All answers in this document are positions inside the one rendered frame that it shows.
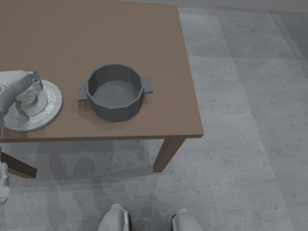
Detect robot left hand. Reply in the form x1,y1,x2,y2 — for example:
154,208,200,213
0,70,43,121

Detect robot left shin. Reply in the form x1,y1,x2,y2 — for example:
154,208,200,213
111,204,124,210

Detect pot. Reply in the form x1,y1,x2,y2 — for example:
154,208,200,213
77,63,153,122

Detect left robot upper arm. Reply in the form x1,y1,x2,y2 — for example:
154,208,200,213
0,161,10,206

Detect lid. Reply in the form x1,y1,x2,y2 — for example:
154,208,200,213
4,79,64,132

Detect table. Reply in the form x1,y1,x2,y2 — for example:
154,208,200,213
0,0,204,179

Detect left robot thigh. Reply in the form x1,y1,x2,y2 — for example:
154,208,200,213
97,208,130,231

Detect left robot forearm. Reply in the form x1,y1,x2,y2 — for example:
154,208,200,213
0,84,15,161

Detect knob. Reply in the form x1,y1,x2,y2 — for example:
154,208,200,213
15,90,38,108

